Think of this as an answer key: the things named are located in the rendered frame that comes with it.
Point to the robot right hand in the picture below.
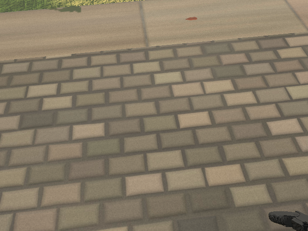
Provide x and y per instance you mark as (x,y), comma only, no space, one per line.
(297,220)

